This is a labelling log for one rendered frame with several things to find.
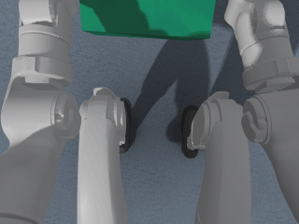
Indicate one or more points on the left robot upper arm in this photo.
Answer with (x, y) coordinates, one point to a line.
(37, 124)

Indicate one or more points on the robot right shin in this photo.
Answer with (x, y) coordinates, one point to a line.
(193, 142)

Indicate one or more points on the carton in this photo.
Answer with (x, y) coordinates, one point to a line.
(186, 20)

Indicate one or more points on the robot left shin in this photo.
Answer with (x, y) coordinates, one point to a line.
(84, 106)

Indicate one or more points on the right robot forearm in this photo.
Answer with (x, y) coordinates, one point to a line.
(264, 45)

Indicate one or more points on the left robot forearm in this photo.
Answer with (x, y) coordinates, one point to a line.
(44, 47)

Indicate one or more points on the robot shin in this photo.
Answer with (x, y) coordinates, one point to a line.
(84, 106)
(193, 142)

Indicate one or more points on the right robot upper arm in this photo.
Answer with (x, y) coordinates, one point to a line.
(272, 120)

